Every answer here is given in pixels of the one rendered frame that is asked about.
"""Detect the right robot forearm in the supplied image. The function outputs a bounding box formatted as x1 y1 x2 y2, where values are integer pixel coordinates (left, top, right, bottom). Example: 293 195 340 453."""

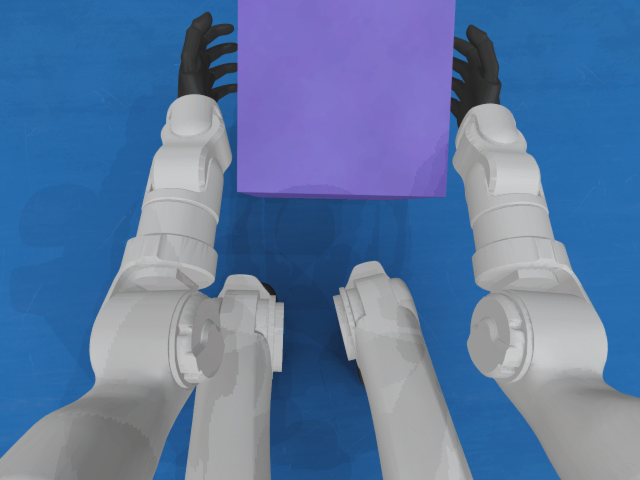
452 104 608 363

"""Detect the carton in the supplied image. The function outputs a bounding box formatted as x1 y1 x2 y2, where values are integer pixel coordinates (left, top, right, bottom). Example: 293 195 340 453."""
237 0 456 200

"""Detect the left robot forearm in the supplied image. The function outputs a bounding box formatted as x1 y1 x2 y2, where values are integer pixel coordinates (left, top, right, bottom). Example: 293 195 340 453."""
89 94 232 371

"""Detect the right robot hand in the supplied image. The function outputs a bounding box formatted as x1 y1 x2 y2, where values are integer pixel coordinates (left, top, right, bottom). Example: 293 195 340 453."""
450 25 502 128

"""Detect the robot left thigh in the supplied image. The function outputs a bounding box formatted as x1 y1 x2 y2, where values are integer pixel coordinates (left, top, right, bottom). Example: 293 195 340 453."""
185 290 284 480

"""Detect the right robot foot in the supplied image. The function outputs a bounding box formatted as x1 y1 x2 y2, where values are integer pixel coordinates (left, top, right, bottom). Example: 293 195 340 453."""
355 359 365 387

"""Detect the left robot upper arm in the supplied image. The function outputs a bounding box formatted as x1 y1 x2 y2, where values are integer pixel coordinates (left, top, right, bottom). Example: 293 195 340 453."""
0 289 225 480

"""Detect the left robot hand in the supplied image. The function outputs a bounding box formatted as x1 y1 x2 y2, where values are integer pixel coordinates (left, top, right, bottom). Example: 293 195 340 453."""
178 12 238 103

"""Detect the right robot upper arm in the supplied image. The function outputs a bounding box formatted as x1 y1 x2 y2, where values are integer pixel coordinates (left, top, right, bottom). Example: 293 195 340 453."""
467 289 640 480

